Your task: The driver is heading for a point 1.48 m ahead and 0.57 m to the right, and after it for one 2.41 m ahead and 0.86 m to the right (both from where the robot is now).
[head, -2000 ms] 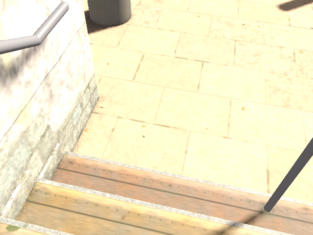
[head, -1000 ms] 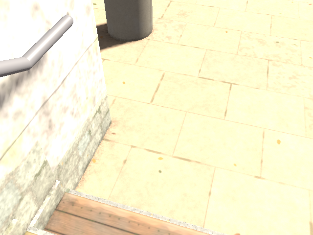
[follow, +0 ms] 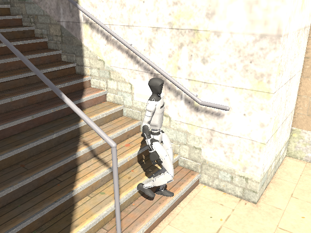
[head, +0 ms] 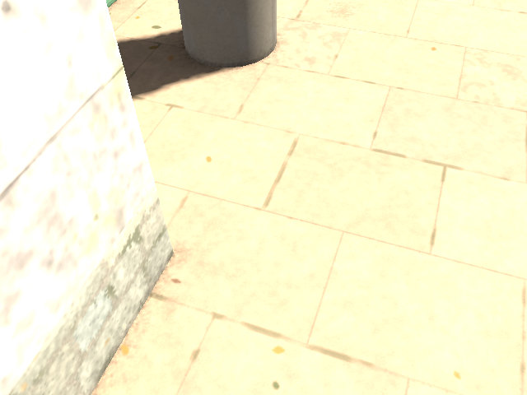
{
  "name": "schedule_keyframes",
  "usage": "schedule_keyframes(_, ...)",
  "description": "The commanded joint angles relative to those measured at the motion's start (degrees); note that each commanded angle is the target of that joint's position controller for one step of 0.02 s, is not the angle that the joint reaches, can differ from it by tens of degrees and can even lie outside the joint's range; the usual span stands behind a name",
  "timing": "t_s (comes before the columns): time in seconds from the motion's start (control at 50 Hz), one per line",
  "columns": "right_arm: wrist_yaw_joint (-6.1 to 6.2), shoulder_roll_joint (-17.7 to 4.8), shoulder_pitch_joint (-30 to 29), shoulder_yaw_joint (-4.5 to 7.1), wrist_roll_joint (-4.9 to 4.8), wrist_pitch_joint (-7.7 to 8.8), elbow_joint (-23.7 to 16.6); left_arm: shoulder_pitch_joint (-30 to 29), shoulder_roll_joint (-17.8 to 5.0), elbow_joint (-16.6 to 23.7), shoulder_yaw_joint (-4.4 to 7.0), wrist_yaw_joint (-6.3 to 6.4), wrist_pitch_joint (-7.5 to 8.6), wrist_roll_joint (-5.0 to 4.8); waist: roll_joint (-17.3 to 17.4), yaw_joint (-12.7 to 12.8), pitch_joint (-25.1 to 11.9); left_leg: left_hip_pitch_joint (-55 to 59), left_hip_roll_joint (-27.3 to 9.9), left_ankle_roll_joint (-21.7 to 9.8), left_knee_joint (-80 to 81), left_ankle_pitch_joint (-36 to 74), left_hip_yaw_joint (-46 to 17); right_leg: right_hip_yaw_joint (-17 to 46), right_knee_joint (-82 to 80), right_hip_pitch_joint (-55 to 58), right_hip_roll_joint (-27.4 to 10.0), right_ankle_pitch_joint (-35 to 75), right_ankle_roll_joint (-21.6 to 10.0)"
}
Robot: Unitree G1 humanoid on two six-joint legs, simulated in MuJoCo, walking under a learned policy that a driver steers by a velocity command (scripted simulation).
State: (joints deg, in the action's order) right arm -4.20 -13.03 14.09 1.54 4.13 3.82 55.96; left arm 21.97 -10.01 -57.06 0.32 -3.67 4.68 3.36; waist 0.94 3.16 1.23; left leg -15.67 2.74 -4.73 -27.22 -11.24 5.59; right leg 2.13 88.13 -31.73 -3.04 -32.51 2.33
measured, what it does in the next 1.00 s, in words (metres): steps on the spot: right foot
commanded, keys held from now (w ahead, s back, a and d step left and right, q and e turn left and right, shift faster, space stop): no key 1.00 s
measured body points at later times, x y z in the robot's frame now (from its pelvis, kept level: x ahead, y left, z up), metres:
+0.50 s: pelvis +0.06 -0.02 -0.01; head +0.09 -0.02 +0.44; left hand +0.19 +0.24 -0.14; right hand +0.16 -0.29 -0.14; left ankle +0.04 +0.07 -0.74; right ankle +0.05 -0.14 -0.74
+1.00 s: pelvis +0.06 -0.02 -0.01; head +0.08 -0.01 +0.44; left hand +0.16 +0.24 -0.15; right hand +0.10 -0.28 -0.15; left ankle +0.04 +0.07 -0.74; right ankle +0.05 -0.14 -0.74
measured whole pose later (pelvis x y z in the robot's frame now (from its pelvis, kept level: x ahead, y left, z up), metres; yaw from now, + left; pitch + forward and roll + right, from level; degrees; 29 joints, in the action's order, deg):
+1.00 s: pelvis +0.06 -0.02 -0.01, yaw -1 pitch +0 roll -1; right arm -3.7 -13.0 11.5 5.4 1.0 3.2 60.8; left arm 8.3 -14.7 -57.7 3.2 -3.2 5.0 0.1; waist 0.8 -0.8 3.1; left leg -14.6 -1.4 -2.4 -35.6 -21.0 5.3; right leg -1.9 32.6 -14.4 0.1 -18.0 0.5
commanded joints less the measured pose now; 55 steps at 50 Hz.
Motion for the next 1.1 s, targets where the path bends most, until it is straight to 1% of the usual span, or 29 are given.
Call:
schedule_keyframes(0.02, 0.68, -1.7, -0.7, -0.87, -1.22, 3.75, -2.6, 9.4, -2.8, -1.8, 1.08, 0.62, 0.85, 0.81, -1.2, 3.3, 2.7, -16.8, -13.1, -11.1, 8.0, 39.0, -5.2, 0.2, -31.1, 10.0, -6.1, 28.8, 1.5)
schedule_keyframes(0.04, 0.3, -4.9, -1.5, 0.13, -1.49, 4.03, -2.5, 9.8, -1.8, -1.8, 0.85, 0.05, 0.14, 0.66, 0.7, 3.8, 0.1, -20.4, -10.9, -9.5, 6.4, 37.9, -4.2, -3.1, -33.2, 15.6, -4.1, 30.1, 2.8)
schedule_keyframes(0.06, -0.45, -6.9, -2.3, 0.26, -0.91, 4.07, -2.3, 11.4, -2.1, -2.3, 0.92, -0.31, -0.16, 0.36, 2.0, 5.2, -2.3, -24.7, -11.4, -8.1, 5.4, 38.7, -5.7, -3.8, -29.8, 22.9, -2.7, 29.9, 3.8)
schedule_keyframes(0.08, -0.92, -8.2, -5.4, 0.71, 0.35, 4.14, -3.6, 18.4, -2.1, -3.8, 1.05, -0.86, 0.19, 0.64, 3.3, 7.6, -3.5, -28.1, -11.1, -7.3, 0.0, 36.6, -4.8, -3.2, -24.1, 28.6, -1.4, 35.8, 3.5)
schedule_keyframes(0.1, -1.4, -8.0, -8.7, 0.57, -0.17, 4.07, -5.2, 19.6, -3.2, -3.5, 1.83, -0.69, 0.75, 1.18, 1.5, 8.6, -3.9, -28.3, -11.9, -6.7, -2.5, 36.7, -5.3, -3.0, -25.4, 30.7, -1.0, 33.0, 4.3)
schedule_keyframes(0.12, -1.78, -6.2, -10.8, -0.09, -1.13, 3.72, -5.2, 17.9, -5.3, -2.3, 2.87, -0.14, 1.08, 0.63, 0.4, 9.1, -3.6, -26.5, -12.8, -5.6, -5.4, 35.7, -6.4, -3.1, -29.0, 31.5, -1.2, 30.7, 4.6)
schedule_keyframes(0.14, -2.35, -5.3, -10.3, -0.49, -2.56, 2.99, -4.7, 13.8, -7.4, -0.5, 3.63, 0.44, 0.99, -0.19, -0.5, 7.9, -2.8, -22.0, -13.2, -4.5, -7.7, 29.9, -8.3, -2.9, -35.9, 29.5, -1.6, 29.0, 4.1)
schedule_keyframes(0.16, -2.34, -5.3, -4.7, 0.18, -4.38, 2.03, -3.8, 5.7, -9.1, 2.0, 3.36, 0.89, 0.99, -1.0, -3.2, 2.6, -2.3, -15.2, -11.0, -2.6, -8.8, 21.4, -7.6, -2.0, -45.8, 24.9, -2.1, 33.2, 1.7)
schedule_keyframes(0.18, -0.94, -7.0, 5.3, 2.02, -4.98, 0.95, -2.5, -4.0, -12.0, 4.0, 3.54, 1.37, 1.01, -1.66, -7.6, -5.6, -2.4, -9.2, -6.7, -0.8, -8.8, 11.7, -5.2, -0.3, -51.2, 19.4, -1.8, 39.5, -2.1)
schedule_keyframes(0.2, 0.37, -9.6, 7.9, 3.22, -4.98, 0.19, -2.3, -10.0, -11.6, 5.9, 3.37, 1.5, 0.92, -1.81, -7.5, -7.3, -3.8, -6.5, -5.3, 0.4, -8.4, 4.6, -3.4, 0.5, -53.8, 18.7, -1.4, 34.9, -3.4)
schedule_keyframes(0.22, 1.62, -9.8, 6.1, 3.79, -4.31, -0.16, -3.1, -12.8, -10.7, 6.9, 3.21, 2.13, 1.11, -2.1, -4.0, -7.5, -5.5, -6.0, -5.9, -0.4, -9.5, 6.6, -3.3, -1.2, -52.7, 19.5, -0.2, 33.4, -3.1)
schedule_keyframes(0.24, 2.24, -9.9, 3.6, 4.16, -3.51, 0.06, -4.2, -13.0, -10.2, 6.8, 3.35, 1.99, 1.35, -2.36, -4.3, -7.0, -4.9, -5.1, -5.2, -0.3, -8.6, 5.3, -1.2, 0.0, -53.5, 16.2, 0.1, 26.7, -4.4)
schedule_keyframes(0.26, 2.36, -8.4, 1.6, 4.05, -3.59, 0.25, -4.2, -11.9, -9.5, 6.1, 3.46, 1.55, 1.26, -2.86, -4.0, -6.2, -3.3, -5.0, -5.0, 0.3, -8.2, 3.0, -0.4, 1.2, -54.8, 14.8, -0.1, 25.3, -4.9)
schedule_keyframes(0.28, 1.94, -6.1, 1.8, 3.55, -3.96, 0.29, -3.5, -10.3, -9.7, 5.2, 3.64, 1.15, 1.32, -3.53, -2.7, -6.0, -2.1, -4.7, -5.0, 1.0, -7.7, 4.9, -0.8, 1.1, -54.6, 14.9, -0.4, 26.8, -4.8)
schedule_keyframes(0.3, 1.51, -5.9, 2.1, 3.68, -4.14, 0.41, -3.3, -10.4, -9.3, 5.2, 3.5, 0.56, 1.5, -4.18, -2.8, -5.4, -2.8, -2.9, -5.2, 1.9, -7.0, 9.6, -1.4, 0.9, -54.1, 15.7, -0.2, 29.7, -4.1)
schedule_keyframes(0.32, 1.07, -5.9, 1.5, 3.74, -4.35, 0.4, -3.1, -7.9, -9.1, 4.2, 3.52, 0.28, 1.71, -3.97, -1.7, -4.1, -3.9, -2.6, -5.3, 1.8, -7.5, 13.9, -1.8, -0.5, -53.6, 17.7, 0.4, 32.2, -3.2)
schedule_keyframes(0.34, 0.92, -6.8, 0.7, 4.1, -3.83, 0.49, -3.5, -7.1, -9.3, 3.6, 3.61, 0.29, 1.82, -3.76, -1.3, -4.0, -4.6, -1.6, -5.4, 1.4, -7.5, 16.8, -1.8, -1.4, -52.8, 18.5, 1.0, 33.1, -2.8)
schedule_keyframes(0.4, 0.69, -7.7, -1.9, 4.56, -3.93, 0.58, -4.0, -10.3, -10.4, 4.3, 3.84, 0.04, 1.65, -3.84, -1.2, -3.8, -6.1, -1.0, -5.4, 3.1, -7.6, 18.0, -1.5, -2.0, -53.6, 20.0, 1.1, 36.7, -2.3)
schedule_keyframes(0.42, 0.7, -7.1, -1.9, 4.5, -4.17, 0.43, -3.5, -10.0, -11.2, 3.9, 4.09, -0.16, 1.45, -3.92, -0.1, -4.0, -5.6, -0.9, -5.5, 3.5, -7.1, 17.1, -1.4, -1.9, -54.3, 20.0, 0.9, 36.0, -2.6)
schedule_keyframes(0.48, 0.8, -8.2, -1.9, 4.89, -3.83, 0.18, -2.7, -11.8, -11.5, 4.2, 4.29, -0.35, 1.2, -3.82, -0.3, -4.0, -4.5, -2.1, -5.7, 3.7, -5.9, 13.8, -1.7, -2.2, -55.3, 20.7, 1.3, 33.2, -2.9)
schedule_keyframes(0.52, 0.83, -8.2, -2.6, 4.96, -3.71, 0.09, -2.4, -13.0, -11.6, 4.3, 4.35, -0.23, 1.16, -3.67, -0.3, -3.9, -4.1, -2.6, -5.8, 3.6, -5.2, 11.7, -1.8, -2.3, -55.9, 21.1, 1.6, 31.2, -3.0)
schedule_keyframes(0.54, 0.7, -7.3, -2.1, 4.78, -3.98, -0.03, -1.5, -12.9, -11.9, 4.2, 4.44, -0.28, 1.06, -3.61, 0.3, -3.8, -4.4, -2.1, -5.8, 4.1, -4.4, 9.6, -1.7, -2.1, -56.7, 21.6, 1.3, 29.8, -3.3)
schedule_keyframes(0.6, 0.75, -7.8, -2.7, 4.97, -3.84, -0.23, -0.6, -14.5, -12.3, 4.4, 4.57, -0.31, 1.05, -3.56, -0.1, -3.9, -3.0, -2.4, -5.8, 4.0, -3.5, 7.6, -1.8, -2.4, -57.4, 21.5, 1.7, 28.0, -3.6)
schedule_keyframes(0.74, 0.79, -7.2, -2.0, 4.9, -3.61, -0.29, 1.8, -14.8, -12.4, 3.6, 4.58, -0.05, 0.89, -3.39, 0.2, -4.0, -2.1, -2.0, -6.3, 3.6, -2.1, 7.0, -2.1, -2.7, -58.6, 22.3, 2.3, 25.9, -3.6)
schedule_keyframes(0.76, 0.81, -7.8, -2.0, 5.02, -3.36, -0.23, 1.8, -15.7, -12.1, 4.0, 4.43, 0.04, 0.99, -3.34, -0.6, -3.8, -2.4, -2.2, -6.3, 3.5, -2.2, 6.9, -2.1, -2.8, -58.5, 22.6, 2.4, 26.2, -3.4)
schedule_keyframes(0.88, 0.69, -6.9, -1.0, 4.99, -3.32, -0.18, 2.9, -14.2, -11.9, 2.5, 4.28, 0.32, 0.93, -3.31, 0.7, -3.8, -1.5, -1.9, -6.6, 3.1, -1.4, 5.7, -2.4, -2.9, -58.9, 21.9, 2.7, 24.1, -3.4)
schedule_keyframes(0.96, 0.63, -6.6, -0.8, 4.98, -3.21, -0.14, 3.3, -13.7, -11.3, 1.7, 4.11, 0.5, 0.89, -3.26, 0.9, -3.8, -1.1, -1.8, -6.8, 2.8, -1.1, 5.0, -2.6, -2.9, -59.0, 21.5, 2.9, 22.9, -3.4)
schedule_keyframes(0.98, 0.71, -7.5, -1.4, 5.17, -3.0, -0.05, 2.7, -14.2, -11.0, 1.8, 3.99, 0.72, 0.95, -3.26, 0.4, -4.1, -0.5, -2.1, -7.1, 2.2, -1.5, 5.9, -2.9, -3.0, -58.6, 20.7, 3.4, 23.0, -3.0)
schedule_keyframes(1.1, 0.6, -7.0, -0.7, 4.97, -3.08, 0.06, 3.0, -12.3, -10.6, 0.4, 3.74, 0.96, 0.99, -3.25, 1.1, -4.1, -0.8, -2.2, -7.3, 2.1, -1.6, 5.3, -3.2, -2.9, -58.6, 20.7, 3.4, 22.7, -3.0)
